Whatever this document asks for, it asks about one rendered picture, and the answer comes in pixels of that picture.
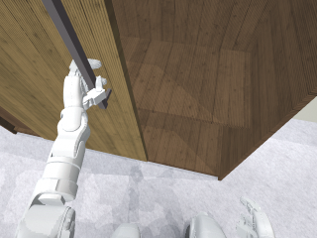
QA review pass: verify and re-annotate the right robot hand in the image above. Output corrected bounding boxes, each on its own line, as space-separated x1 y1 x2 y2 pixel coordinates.
236 196 275 238

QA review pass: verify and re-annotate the left robot hand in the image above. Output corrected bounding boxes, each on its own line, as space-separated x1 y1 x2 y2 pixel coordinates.
63 59 107 111

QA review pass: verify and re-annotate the left robot forearm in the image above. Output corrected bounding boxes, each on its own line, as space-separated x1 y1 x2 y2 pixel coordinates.
14 106 91 238

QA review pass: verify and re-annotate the handle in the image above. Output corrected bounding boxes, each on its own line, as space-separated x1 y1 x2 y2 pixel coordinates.
42 0 112 110

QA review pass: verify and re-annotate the wardrobe door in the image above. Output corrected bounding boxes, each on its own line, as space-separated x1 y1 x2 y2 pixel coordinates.
0 0 149 162
0 106 33 131

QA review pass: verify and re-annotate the left robot upper arm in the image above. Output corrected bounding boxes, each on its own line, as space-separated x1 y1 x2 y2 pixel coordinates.
17 204 76 238

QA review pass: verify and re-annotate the robot right thigh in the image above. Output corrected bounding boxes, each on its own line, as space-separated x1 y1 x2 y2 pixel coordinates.
189 214 227 238

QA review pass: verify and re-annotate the robot left thigh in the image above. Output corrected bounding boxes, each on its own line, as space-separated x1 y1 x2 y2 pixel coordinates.
111 223 142 238

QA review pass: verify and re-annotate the robot thigh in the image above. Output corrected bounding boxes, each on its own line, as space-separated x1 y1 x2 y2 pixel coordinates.
111 223 142 238
189 214 227 238

